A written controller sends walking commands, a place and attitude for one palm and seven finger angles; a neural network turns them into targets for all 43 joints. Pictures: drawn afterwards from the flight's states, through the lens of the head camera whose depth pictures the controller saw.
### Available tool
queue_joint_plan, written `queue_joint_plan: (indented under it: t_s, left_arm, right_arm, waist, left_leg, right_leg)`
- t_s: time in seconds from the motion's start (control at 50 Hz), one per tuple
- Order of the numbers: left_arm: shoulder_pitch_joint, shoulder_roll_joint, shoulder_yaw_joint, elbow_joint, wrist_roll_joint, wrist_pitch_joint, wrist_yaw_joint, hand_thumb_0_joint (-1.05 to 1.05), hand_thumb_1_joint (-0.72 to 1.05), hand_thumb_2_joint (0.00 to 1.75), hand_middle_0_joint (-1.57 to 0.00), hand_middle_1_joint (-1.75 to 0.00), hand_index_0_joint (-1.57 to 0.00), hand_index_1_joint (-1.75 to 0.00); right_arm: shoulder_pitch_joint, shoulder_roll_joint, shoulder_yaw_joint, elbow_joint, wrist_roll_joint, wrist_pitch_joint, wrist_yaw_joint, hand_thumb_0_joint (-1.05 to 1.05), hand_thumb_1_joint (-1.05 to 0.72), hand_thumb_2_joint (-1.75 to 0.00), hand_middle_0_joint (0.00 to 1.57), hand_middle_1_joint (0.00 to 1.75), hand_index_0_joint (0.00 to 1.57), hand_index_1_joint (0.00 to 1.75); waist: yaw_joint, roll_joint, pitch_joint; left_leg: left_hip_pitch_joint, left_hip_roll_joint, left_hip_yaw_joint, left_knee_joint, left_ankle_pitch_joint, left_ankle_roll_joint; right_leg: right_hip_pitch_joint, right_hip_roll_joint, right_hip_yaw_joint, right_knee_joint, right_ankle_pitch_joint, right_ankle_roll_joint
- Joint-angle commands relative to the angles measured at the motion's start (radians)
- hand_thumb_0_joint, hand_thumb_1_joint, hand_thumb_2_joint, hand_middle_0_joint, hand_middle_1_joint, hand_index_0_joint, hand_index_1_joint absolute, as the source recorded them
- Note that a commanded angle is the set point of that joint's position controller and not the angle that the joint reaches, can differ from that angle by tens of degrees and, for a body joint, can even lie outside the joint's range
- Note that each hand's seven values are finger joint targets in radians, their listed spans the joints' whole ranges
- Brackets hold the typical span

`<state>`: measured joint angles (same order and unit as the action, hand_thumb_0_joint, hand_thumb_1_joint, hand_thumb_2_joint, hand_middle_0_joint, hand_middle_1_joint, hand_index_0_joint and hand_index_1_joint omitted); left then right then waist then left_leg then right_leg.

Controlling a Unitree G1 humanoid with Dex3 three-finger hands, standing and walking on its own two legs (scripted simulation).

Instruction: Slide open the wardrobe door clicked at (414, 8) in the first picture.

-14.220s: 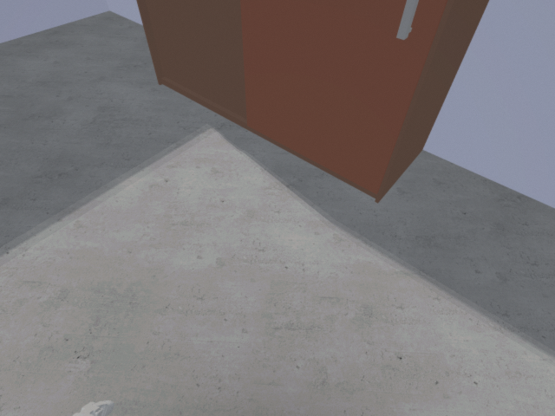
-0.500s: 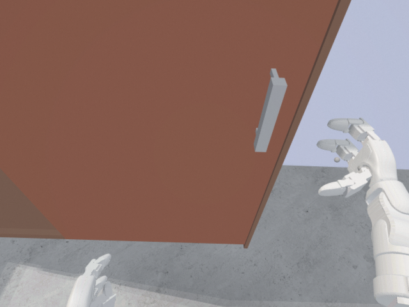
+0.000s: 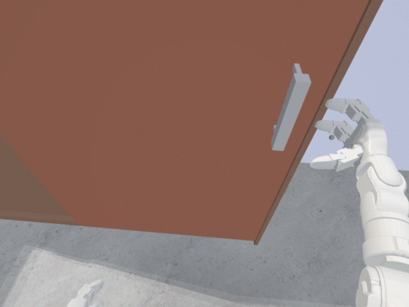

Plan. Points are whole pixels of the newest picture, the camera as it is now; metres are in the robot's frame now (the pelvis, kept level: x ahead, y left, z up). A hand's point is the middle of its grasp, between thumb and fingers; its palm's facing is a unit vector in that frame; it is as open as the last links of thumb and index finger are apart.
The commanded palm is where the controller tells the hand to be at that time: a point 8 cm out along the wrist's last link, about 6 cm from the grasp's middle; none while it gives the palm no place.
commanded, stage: move the hooked fingers beside the handle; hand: right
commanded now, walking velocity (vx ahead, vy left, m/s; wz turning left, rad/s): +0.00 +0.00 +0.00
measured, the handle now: (286, 109) +0.51 -0.12 +0.13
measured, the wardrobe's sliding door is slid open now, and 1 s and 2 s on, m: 0.00 0.00 0.00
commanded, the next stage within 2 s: feel for the door with the fingertips in 1.00 s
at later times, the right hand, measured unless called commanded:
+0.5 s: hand (323, 128) +0.46 -0.18 +0.13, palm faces -0.01 +1.00 +0.02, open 13.9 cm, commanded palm +0.43 -0.24 +0.14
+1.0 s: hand (325, 133) +0.43 -0.18 +0.14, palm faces -0.01 +1.00 +0.02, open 13.9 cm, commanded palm +0.41 -0.24 +0.14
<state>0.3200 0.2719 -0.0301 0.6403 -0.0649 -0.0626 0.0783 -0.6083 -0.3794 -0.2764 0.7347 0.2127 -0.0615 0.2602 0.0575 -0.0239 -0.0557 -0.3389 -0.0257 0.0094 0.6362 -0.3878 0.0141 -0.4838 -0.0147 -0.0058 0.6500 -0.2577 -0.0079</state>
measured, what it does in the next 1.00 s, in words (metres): stands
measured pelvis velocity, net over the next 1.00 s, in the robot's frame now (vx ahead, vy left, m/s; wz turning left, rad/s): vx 0.00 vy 0.00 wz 0.00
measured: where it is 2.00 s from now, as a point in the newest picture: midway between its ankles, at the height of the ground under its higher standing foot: outside the picture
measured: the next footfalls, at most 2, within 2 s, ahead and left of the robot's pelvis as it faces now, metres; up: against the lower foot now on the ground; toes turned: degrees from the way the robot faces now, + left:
none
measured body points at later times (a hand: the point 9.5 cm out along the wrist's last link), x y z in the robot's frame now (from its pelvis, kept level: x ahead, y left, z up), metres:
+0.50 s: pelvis +0.00 +0.00 -0.01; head +0.04 +0.00 +0.44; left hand +0.05 +0.27 -0.12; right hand +0.45 -0.24 +0.13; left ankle -0.04 +0.11 -0.72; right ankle +0.04 -0.12 -0.72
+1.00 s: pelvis +0.00 +0.00 -0.01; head +0.03 +0.00 +0.44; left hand +0.10 +0.26 -0.11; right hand +0.43 -0.24 +0.14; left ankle -0.04 +0.11 -0.72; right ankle +0.04 -0.12 -0.72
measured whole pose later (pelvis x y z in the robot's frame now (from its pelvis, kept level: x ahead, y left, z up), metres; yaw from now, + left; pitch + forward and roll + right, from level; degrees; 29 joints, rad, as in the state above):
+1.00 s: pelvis +0.00 +0.00 -0.01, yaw +0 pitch +7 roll +1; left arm 0.32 0.26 -0.03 0.62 -0.06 -0.02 0.05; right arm -0.66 -0.35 -0.27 0.81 0.20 -0.12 0.22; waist 0.06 -0.02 -0.08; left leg -0.39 -0.03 0.01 0.68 -0.41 0.01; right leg -0.54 -0.02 0.00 0.71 -0.29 -0.01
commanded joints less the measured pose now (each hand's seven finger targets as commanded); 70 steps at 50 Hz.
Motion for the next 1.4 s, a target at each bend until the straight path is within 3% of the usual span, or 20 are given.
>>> queue_joint_plan:
  t_s: [0.0, 0.1, 0.14, 0.24, 0.3, 0.34, 0.38, 0.44, 0.52, 0.6, 0.7, 0.86, 0.9, 0.92, 0.96, 1.08, 1.1, 1.14, 1.22, 1.38]
  left_arm:
    - [0.011, 0.144, 0.055, -0.107, 0.003, -0.037, 0.004, 0.00, 0.90, 0.90, -0.20, -0.30, -0.20, -0.30]
    - [0.035, 0.145, 0.063, -0.095, 0.003, -0.033, -0.008, 0.00, 0.90, 0.90, -0.20, -0.30, -0.20, -0.30]
    - [0.049, 0.149, 0.064, -0.084, 0.003, -0.027, -0.008, 0.00, 0.90, 0.90, -0.20, -0.30, -0.20, -0.30]
    - [0.074, 0.155, 0.065, -0.086, 0.012, -0.013, -0.014, 0.00, 0.90, 0.90, -0.20, -0.30, -0.20, -0.30]
    - [0.074, 0.152, 0.066, -0.100, 0.013, -0.008, -0.019, 0.00, 0.90, 0.90, -0.20, -0.30, -0.20, -0.30]
    - [0.071, 0.149, 0.069, -0.109, 0.011, -0.005, -0.021, 0.00, 0.90, 0.90, -0.20, -0.30, -0.20, -0.30]
    - [0.075, 0.156, 0.067, -0.110, 0.009, 0.001, -0.017, 0.00, 0.90, 0.90, -0.20, -0.30, -0.20, -0.30]
    - [0.076, 0.153, 0.067, -0.105, 0.004, 0.005, -0.013, 0.00, 0.90, 0.90, -0.20, -0.30, -0.20, -0.30]
    - [0.075, 0.147, 0.069, -0.104, 0.005, 0.000, -0.013, 0.00, 0.90, 0.90, -0.20, -0.30, -0.20, -0.30]
    - [0.076, 0.148, 0.074, -0.096, 0.006, -0.005, -0.018, 0.00, 0.90, 0.90, -0.20, -0.30, -0.20, -0.30]
    - [0.060, 0.148, 0.072, -0.118, 0.009, 0.001, -0.026, 0.00, 0.90, 0.90, -0.20, -0.30, -0.20, -0.30]
    - [0.032, 0.139, 0.064, -0.131, 0.007, 0.003, -0.022, 0.00, 0.90, 0.90, -0.20, -0.30, -0.20, -0.30]
    - [0.024, 0.142, 0.063, -0.127, 0.006, 0.002, -0.019, 0.00, 0.90, 0.90, -0.20, -0.30, -0.20, -0.30]
    - [0.018, 0.137, 0.059, -0.126, 0.005, 0.001, -0.018, 0.00, 0.90, 0.90, -0.20, -0.30, -0.20, -0.30]
    - [0.030, 0.147, 0.059, -0.117, 0.007, 0.003, -0.010, 0.00, 0.90, 0.90, -0.20, -0.30, -0.20, -0.30]
    - [0.028, 0.147, 0.058, -0.112, 0.006, -0.004, -0.007, 0.00, 0.90, 0.90, -0.20, -0.30, -0.20, -0.30]
    - [0.021, 0.139, 0.057, -0.118, 0.003, -0.007, -0.010, 0.00, 0.90, 0.90, -0.20, -0.30, -0.20, -0.30]
    - [0.029, 0.141, 0.061, -0.109, 0.002, -0.012, -0.013, 0.00, 0.90, 0.90, -0.20, -0.30, -0.20, -0.30]
    - [0.038, 0.144, 0.062, -0.100, 0.004, -0.017, -0.016, 0.00, 0.90, 0.90, -0.20, -0.30, -0.20, -0.30]
    - [0.055, 0.139, 0.066, -0.098, 0.020, -0.026, -0.033, 0.00, 0.90, 0.90, -0.20, -0.30, -0.20, -0.30]
  right_arm:
    - [-0.506, -0.273, -0.072, -0.162, 0.006, -0.102, 0.004, 0.00, 0.50, -0.30, 0.30, 1.20, 0.30, 1.20]
    - [-0.545, -0.202, -0.019, -0.127, 0.009, -0.122, 0.007, 0.00, 0.50, -0.30, 0.30, 1.20, 0.30, 1.20]
    - [-0.575, -0.207, -0.020, -0.060, 0.004, -0.117, 0.000, 0.00, 0.50, -0.30, 0.30, 1.20, 0.30, 1.20]
    - [-0.593, -0.300, -0.093, -0.005, -0.023, -0.144, -0.022, 0.00, 0.50, -0.30, 0.30, 1.20, 0.30, 1.20]
    - [-0.581, -0.315, -0.106, -0.040, -0.026, -0.174, -0.019, 0.00, 0.50, -0.30, 0.30, 1.20, 0.30, 1.20]
    - [-0.567, -0.276, -0.080, -0.049, -0.021, -0.177, -0.010, 0.00, 0.50, -0.30, 0.30, 1.20, 0.30, 1.20]
    - [-0.544, -0.321, -0.114, -0.031, -0.016, -0.170, -0.004, 0.00, 0.50, -0.30, 0.30, 1.20, 0.30, 1.20]
    - [-0.587, -0.292, -0.078, -0.014, -0.015, -0.154, 0.009, 0.00, 0.50, -0.30, 0.30, 1.20, 0.30, 1.20]
    - [-0.610, -0.257, -0.054, -0.079, -0.009, -0.172, 0.009, 0.00, 0.50, -0.30, 0.30, 1.20, 0.30, 1.20]
    - [-0.584, -0.208, -0.027, -0.098, 0.000, -0.162, 0.002, 0.00, 0.50, -0.30, 0.30, 1.20, 0.30, 1.20]
    - [-0.483, -0.238, -0.066, -0.127, -0.005, -0.133, -0.015, 0.00, 0.50, -0.30, 0.30, 1.20, 0.30, 1.20]
    - [-0.525, -0.186, -0.018, -0.206, -0.004, -0.130, -0.038, 0.00, 0.50, -0.30, 0.30, 1.20, 0.30, 1.20]
    - [-0.515, -0.220, -0.047, -0.188, -0.006, -0.129, -0.042, 0.00, 0.50, -0.30, 0.30, 1.20, 0.30, 1.20]
    - [-0.523, -0.183, -0.016, -0.168, -0.002, -0.123, -0.037, 0.00, 0.50, -0.30, 0.30, 1.20, 0.30, 1.20]
    - [-0.531, -0.238, -0.055, -0.117, -0.002, -0.122, -0.036, 0.00, 0.50, -0.30, 0.30, 1.20, 0.30, 1.20]
    - [-0.588, -0.259, -0.056, -0.104, -0.003, -0.154, -0.010, 0.00, 0.50, -0.30, 0.30, 1.20, 0.30, 1.20]
    - [-0.598, -0.189, 0.001, -0.129, 0.001, -0.158, -0.002, 0.00, 0.50, -0.30, 0.30, 1.20, 0.30, 1.20]
    - [-0.577, -0.149, 0.022, -0.091, 0.012, -0.148, 0.003, 0.00, 0.50, -0.30, 0.30, 1.20, 0.30, 1.20]
    - [-0.633, -0.113, 0.052, -0.064, 0.008, -0.134, -0.022, 0.00, 0.50, -0.30, 0.30, 1.20, 0.30, 1.20]
    - [-0.600, -0.156, -0.012, -0.094, -0.036, -0.172, -0.112, 0.00, 0.50, -0.30, 0.30, 1.20, 0.30, 1.20]
  waist:
    - [0.007, -0.014, -0.301]
    - [0.024, -0.016, -0.330]
    - [0.034, 0.006, -0.281]
    - [0.014, 0.013, -0.331]
    - [0.003, -0.028, -0.372]
    - [0.009, -0.014, -0.374]
    - [0.007, 0.014, -0.357]
    - [0.029, -0.009, -0.315]
    - [0.032, -0.066, -0.367]
    - [0.032, -0.054, -0.387]
    - [-0.003, -0.013, -0.376]
    - [0.025, -0.022, -0.335]
    - [0.014, -0.016, -0.329]
    - [0.023, -0.015, -0.308]
    - [0.026, 0.031, -0.289]
    - [0.021, -0.033, -0.352]
    - [0.030, -0.072, -0.362]
    - [0.034, -0.038, -0.333]
    - [0.050, -0.016, -0.296]
    - [0.014, -0.014, -0.382]
  left_leg:
    - [-0.070, -0.006, -0.002, -0.092, 0.356, -0.003]
    - [-0.111, -0.015, 0.008, -0.083, 0.356, -0.002]
    - [-0.136, -0.015, 0.007, -0.087, 0.325, -0.004]
    - [-0.101, -0.011, -0.002, -0.063, 0.356, -0.005]
    - [-0.084, -0.014, -0.005, -0.047, 0.398, -0.003]
    - [-0.093, -0.019, 0.000, -0.048, 0.390, -0.004]
    - [-0.076, -0.018, -0.008, -0.052, 0.406, -0.008]
    - [-0.117, -0.018, -0.007, -0.062, 0.369, -0.010]
    - [-0.133, -0.023, 0.001, -0.053, 0.376, -0.003]
    - [-0.156, -0.029, 0.013, -0.046, 0.376, 0.000]
    - [-0.102, -0.024, 0.015, -0.036, 0.430, 0.000]
    - [-0.129, -0.025, 0.016, -0.053, 0.369, 0.000]
    - [-0.127, -0.024, 0.012, -0.055, 0.353, 0.000]
    - [-0.136, -0.023, 0.013, -0.061, 0.341, -0.001]
    - [-0.129, -0.021, 0.007, -0.072, 0.314, -0.005]
    - [-0.127, -0.017, 0.001, -0.058, 0.324, 0.001]
    - [-0.144, -0.019, 0.006, -0.055, 0.331, 0.003]
    - [-0.176, -0.024, 0.018, -0.060, 0.296, 0.003]
    - [-0.210, -0.023, 0.021, -0.067, 0.236, 0.000]
    - [-0.157, -0.027, 0.020, -0.037, 0.282, 0.005]
  right_leg:
    - [0.293, 0.013, 0.021, -0.026, 0.201, -0.042]
    - [0.328, 0.011, 0.028, -0.009, 0.218, -0.040]
    - [0.285, 0.010, 0.026, -0.012, 0.182, -0.041]
    - [0.250, 0.013, 0.020, 0.002, 0.199, -0.042]
    - [0.264, 0.013, 0.016, 0.014, 0.234, -0.041]
    - [0.275, 0.011, 0.014, 0.014, 0.229, -0.040]
    - [0.240, 0.011, 0.009, 0.015, 0.221, -0.047]
    - [0.230, 0.011, 0.006, 0.015, 0.185, -0.047]
    - [0.302, 0.008, 0.017, 0.024, 0.230, -0.041]
    - [0.343, 0.004, 0.030, 0.029, 0.259, -0.039]
    - [0.300, 0.008, 0.025, 0.024, 0.292, -0.040]
    - [0.314, 0.007, 0.029, 0.019, 0.241, -0.041]
    - [0.302, 0.007, 0.031, 0.009, 0.215, -0.037]
    - [0.294, 0.009, 0.029, 0.008, 0.196, -0.038]
    - [0.254, 0.010, 0.026, 0.010, 0.162, -0.045]
    - [0.284, 0.011, 0.032, 0.017, 0.179, -0.039]
    - [0.317, 0.011, 0.033, 0.019, 0.197, -0.036]
    - [0.315, 0.006, 0.043, 0.017, 0.177, -0.032]
    - [0.286, 0.006, 0.048, 0.007, 0.118, -0.035]
    - [0.294, 0.006, 0.045, 0.015, 0.180, -0.031]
